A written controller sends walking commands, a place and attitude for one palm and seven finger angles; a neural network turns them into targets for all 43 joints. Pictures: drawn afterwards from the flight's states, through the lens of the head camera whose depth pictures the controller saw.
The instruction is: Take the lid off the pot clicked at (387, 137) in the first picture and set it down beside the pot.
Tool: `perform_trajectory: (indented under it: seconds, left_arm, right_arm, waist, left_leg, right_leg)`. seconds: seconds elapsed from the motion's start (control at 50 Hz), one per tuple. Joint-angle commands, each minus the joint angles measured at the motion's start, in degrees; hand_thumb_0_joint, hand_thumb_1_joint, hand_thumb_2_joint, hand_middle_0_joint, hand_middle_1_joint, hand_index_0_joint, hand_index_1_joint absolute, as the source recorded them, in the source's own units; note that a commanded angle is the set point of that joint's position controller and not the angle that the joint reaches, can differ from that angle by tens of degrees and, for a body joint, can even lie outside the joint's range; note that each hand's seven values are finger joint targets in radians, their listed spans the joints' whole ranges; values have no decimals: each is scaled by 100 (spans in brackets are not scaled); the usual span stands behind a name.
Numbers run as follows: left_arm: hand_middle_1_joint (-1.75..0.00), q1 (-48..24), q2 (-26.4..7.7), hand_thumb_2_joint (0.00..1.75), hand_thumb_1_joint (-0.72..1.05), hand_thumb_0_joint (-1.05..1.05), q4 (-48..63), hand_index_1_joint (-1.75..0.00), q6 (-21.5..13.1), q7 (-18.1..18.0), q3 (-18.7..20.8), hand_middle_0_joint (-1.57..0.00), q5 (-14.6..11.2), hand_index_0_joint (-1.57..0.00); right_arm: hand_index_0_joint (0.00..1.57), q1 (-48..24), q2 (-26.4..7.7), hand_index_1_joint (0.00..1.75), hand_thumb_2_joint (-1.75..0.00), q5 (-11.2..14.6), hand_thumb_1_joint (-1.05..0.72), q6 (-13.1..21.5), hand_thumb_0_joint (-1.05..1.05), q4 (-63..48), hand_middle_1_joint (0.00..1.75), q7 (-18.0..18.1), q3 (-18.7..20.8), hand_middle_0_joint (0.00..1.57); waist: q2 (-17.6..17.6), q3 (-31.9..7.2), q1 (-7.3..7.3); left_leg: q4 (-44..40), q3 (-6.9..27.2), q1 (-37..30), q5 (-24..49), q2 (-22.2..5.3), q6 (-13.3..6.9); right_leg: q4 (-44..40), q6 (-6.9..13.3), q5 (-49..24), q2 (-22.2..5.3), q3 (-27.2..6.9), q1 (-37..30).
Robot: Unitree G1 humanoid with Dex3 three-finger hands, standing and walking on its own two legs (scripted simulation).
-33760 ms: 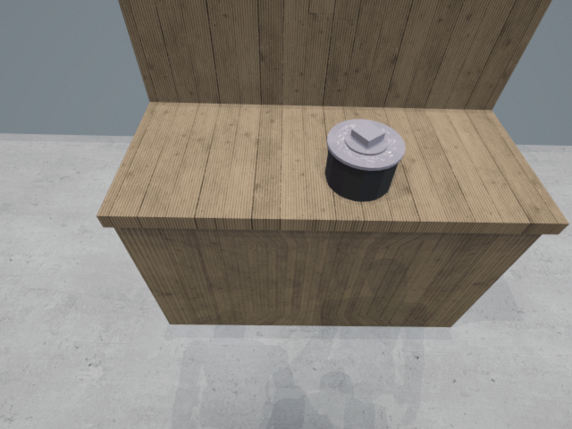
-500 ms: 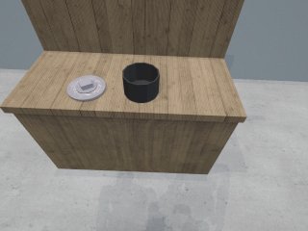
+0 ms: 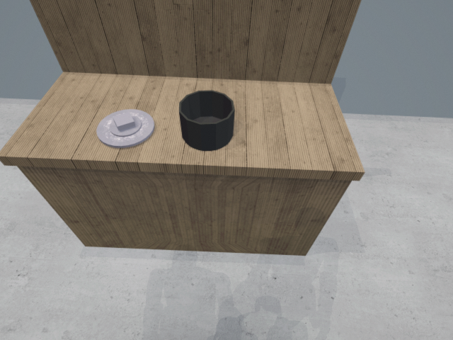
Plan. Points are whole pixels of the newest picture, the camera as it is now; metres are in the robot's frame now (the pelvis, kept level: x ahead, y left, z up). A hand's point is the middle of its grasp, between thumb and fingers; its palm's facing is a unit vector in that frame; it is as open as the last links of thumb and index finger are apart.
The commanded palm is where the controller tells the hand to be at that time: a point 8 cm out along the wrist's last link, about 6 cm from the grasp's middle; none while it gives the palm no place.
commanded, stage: look to check the result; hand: left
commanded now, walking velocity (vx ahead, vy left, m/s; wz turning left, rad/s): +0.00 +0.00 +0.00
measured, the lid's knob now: (124, 121) +0.70 +0.35 -0.08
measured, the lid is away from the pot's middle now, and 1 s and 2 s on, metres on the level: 0.25 0.25 0.25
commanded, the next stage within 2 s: stand and wait in 0.16 s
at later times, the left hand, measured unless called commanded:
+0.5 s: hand out of the picture -0.01 +0.15 -0.18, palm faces +0.06 -0.98 -0.16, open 7.3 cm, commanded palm none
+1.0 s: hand out of the picture -0.02 +0.15 -0.18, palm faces +0.06 -0.99 -0.15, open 7.3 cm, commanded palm none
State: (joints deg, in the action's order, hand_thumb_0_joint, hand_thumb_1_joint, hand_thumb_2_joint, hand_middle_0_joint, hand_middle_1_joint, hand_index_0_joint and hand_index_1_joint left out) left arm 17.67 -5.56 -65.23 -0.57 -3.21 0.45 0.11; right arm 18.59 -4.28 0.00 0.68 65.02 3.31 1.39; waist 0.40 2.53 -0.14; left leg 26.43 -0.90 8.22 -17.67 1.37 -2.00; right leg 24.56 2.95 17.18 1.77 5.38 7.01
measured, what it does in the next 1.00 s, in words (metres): stands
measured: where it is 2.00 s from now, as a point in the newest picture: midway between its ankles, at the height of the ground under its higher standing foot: outside the picture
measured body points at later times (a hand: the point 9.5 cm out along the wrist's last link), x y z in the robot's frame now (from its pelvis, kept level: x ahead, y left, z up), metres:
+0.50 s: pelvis +0.01 +0.00 +0.00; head +0.02 +0.00 +0.45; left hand -0.01 +0.20 -0.16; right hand -0.03 -0.20 -0.16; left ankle -0.04 +0.10 -0.74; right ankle -0.04 -0.08 -0.74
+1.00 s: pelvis +0.01 +0.00 +0.00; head +0.02 +0.01 +0.45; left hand -0.02 +0.20 -0.17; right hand -0.03 -0.19 -0.16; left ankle -0.04 +0.10 -0.74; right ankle -0.04 -0.08 -0.74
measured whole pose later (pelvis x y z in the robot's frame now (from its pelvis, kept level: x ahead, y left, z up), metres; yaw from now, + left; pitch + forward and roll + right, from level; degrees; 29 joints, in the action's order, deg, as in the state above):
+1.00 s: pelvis +0.01 +0.00 +0.00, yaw +0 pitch -1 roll +0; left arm 18.3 -5.2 -65.3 -0.8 -3.3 0.6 0.0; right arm 18.9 -3.9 0.1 1.0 65.6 3.5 1.2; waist 0.4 2.2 -0.2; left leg 25.7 -1.4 7.1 -18.1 1.4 -2.2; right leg 24.3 2.7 17.6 1.7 4.8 6.3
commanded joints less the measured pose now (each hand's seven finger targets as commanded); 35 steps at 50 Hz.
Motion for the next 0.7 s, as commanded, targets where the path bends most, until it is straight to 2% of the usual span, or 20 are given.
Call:
perform_trajectory:
  seconds: [0.0, 0.04, 0.1, 0.14, 0.2, 0.24, 0.3, 0.32, 0.4, 0.44, 0.46, 0.5, 0.52, 0.56, 0.6, 0.62, 0.68]
  left_arm:
    - [-30, 472, -393, 90, 90, 0, 127, -30, -54, -25, 72, -20, 2, -20]
    - [-30, 486, -389, 90, 90, 0, 138, -30, -48, -26, 76, -20, 10, -20]
    - [-30, 505, -386, 90, 90, 0, 132, -30, -67, -33, 83, -20, 5, -20]
    - [-30, 471, -380, 90, 90, 0, 144, -30, -56, -34, 80, -20, 11, -20]
    - [-30, 515, -381, 90, 90, 0, 141, -30, -63, -35, 86, -20, 4, -20]
    - [-30, 495, -382, 90, 90, 0, 151, -30, -54, -38, 81, -20, 7, -20]
    - [-30, 504, -395, 90, 90, 0, 140, -30, -63, -35, 92, -20, 1, -20]
    - [-30, 493, -394, 90, 90, 0, 153, -30, -54, -39, 88, -20, 7, -20]
    - [-30, 526, -390, 90, 90, 0, 138, -30, -72, -38, 86, -20, -2, -20]
    - [-30, 505, -379, 90, 90, 0, 140, -30, -62, -36, 84, -20, 4, -20]
    - [-30, 528, -388, 90, 90, 0, 142, -30, -65, -35, 83, -20, 0, -20]
    - [-30, 537, -395, 90, 90, 0, 136, -30, -76, -38, 87, -20, -4, -20]
    - [-30, 495, -412, 90, 90, 0, 159, -30, -67, -41, 87, -20, 5, -20]
    - [-30, 536, -400, 90, 90, 0, 146, -30, -71, -33, 88, -20, 0, -20]
    - [-30, 548, -395, 90, 90, 0, 139, -30, -76, -37, 88, -20, -5, -20]
    - [-30, 540, -397, 90, 90, 0, 153, -30, -68, -40, 81, -20, 3, -20]
    - [-30, 561, -387, 90, 90, 0, 141, -30, -77, -37, 84, -20, -5, -20]
  right_arm:
    - [20, 564, -417, 30, -90, -11, -90, 38, 0, -70, 30, 16, 80, 20]
    - [20, 579, -394, 30, -90, -9, -90, 33, 0, -63, 30, 16, 80, 20]
    - [20, 594, -401, 30, -90, -7, -90, 45, 0, -65, 30, 22, 86, 20]
    - [20, 617, -385, 30, -90, -3, -90, 34, 0, -51, 30, 22, 79, 20]
    - [20, 593, -392, 30, -90, -3, -90, 47, 0, -34, 30, 27, 78, 20]
    - [20, 609, -372, 30, -90, -5, -90, 31, 0, -37, 30, 24, 77, 20]
    - [20, 610, -382, 30, -90, -5, -90, 49, 0, -26, 30, 28, 75, 20]
    - [20, 597, -360, 30, -90, 0, -90, 35, 0, -30, 30, 28, 78, 20]
    - [20, 597, -389, 30, -90, -3, -90, 43, 0, -24, 30, 29, 79, 20]
    - [20, 606, -357, 30, -90, -3, -90, 30, 0, -6, 30, 23, 71, 20]
    - [20, 599, -357, 30, -90, -3, -90, 35, 0, -8, 30, 24, 71, 20]
    - [20, 601, -372, 30, -90, -2, -90, 39, 0, -14, 30, 27, 79, 20]
    - [20, 614, -335, 30, -90, 10, -90, 27, 0, -10, 30, 22, 77, 20]
    - [20, 602, -344, 30, -90, 1, -90, 39, 0, -4, 30, 21, 73, 20]
    - [20, 584, -357, 30, -90, 0, -90, 35, 0, -12, 30, 25, 77, 20]
    - [20, 580, -332, 30, -90, 11, -90, 23, 0, -12, 30, 21, 78, 20]
    - [20, 596, -362, 30, -90, -1, -90, 42, 0, -5, 30, 27, 76, 20]
  waist:
    - [-109, 165, -25]
    - [-178, 268, -20]
    - [-79, 105, -28]
    - [-47, 262, -35]
    - [-67, 154, -24]
    - [-75, 289, -30]
    - [-90, 139, -22]
    - [-77, 256, -21]
    - [-32, 167, -28]
    - [-40, 302, -30]
    - [-110, 289, -18]
    - [-5, 178, -20]
    - [41, 332, -29]
    - [-82, 244, -18]
    - [-18, 222, -20]
    - [-29, 352, -25]
    - [-73, 177, -18]
  left_leg:
    - [-380, 494, 221, 1728, -644, -174]
    - [-405, 491, 260, 1651, -649, -178]
    - [-335, 457, 189, 1870, -643, -164]
    - [-385, 476, 262, 1759, -652, -166]
    - [-352, 459, 184, 1879, -645, -169]
    - [-383, 457, 261, 1743, -645, -162]
    - [-355, 459, 186, 1909, -647, -166]
    - [-371, 463, 218, 1778, -650, -164]
    - [-344, 424, 163, 1852, -642, -151]
    - [-394, 437, 251, 1659, -637, -156]
    - [-375, 430, 232, 1722, -630, -158]
    - [-351, 419, 190, 1787, -627, -148]
    - [-394, 419, 291, 1599, -629, -141]
    - [-385, 424, 256, 1652, -619, -152]
    - [-361, 420, 223, 1676, -610, -144]
    - [-384, 422, 263, 1549, -616, -148]
    - [-363, 423, 168, 1760, -631, -156]
  right_leg:
    - [-351, 59, -1536, -755, -569, 6]
    - [-366, 54, -1448, -738, -578, 76]
    - [-331, 58, -1731, -761, -587, -55]
    - [-333, 56, -1622, -740, -571, 28]
    - [-334, 53, -1743, -761, -591, -41]
    - [-334, 57, -1631, -745, -590, 30]
    - [-311, 59, -1764, -761, -589, -66]
    - [-327, 54, -1649, -744, -579, 21]
    - [-343, 51, -1828, -767, -622, -57]
    - [-373, 46, -1655, -761, -621, 17]
    - [-372, 47, -1720, -767, -627, 1]
    - [-362, 38, -1846, -781, -633, -82]
    - [-379, 35, -1689, -763, -603, -10]
    - [-388, 34, -1702, -775, -632, -56]
    - [-389, 33, -1781, -788, -638, -70]
    - [-411, 25, -1643, -773, -630, 36]
    - [-379, 31, -1786, -780, -622, -60]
